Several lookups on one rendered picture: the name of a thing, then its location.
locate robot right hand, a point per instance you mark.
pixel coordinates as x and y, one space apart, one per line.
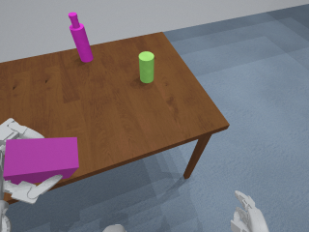
252 221

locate table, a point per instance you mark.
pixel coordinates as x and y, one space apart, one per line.
116 118

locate robot left forearm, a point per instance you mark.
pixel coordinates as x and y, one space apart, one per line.
5 222

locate robot left hand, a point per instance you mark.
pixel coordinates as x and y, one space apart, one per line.
24 191

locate sponge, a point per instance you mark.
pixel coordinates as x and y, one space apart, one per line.
35 160

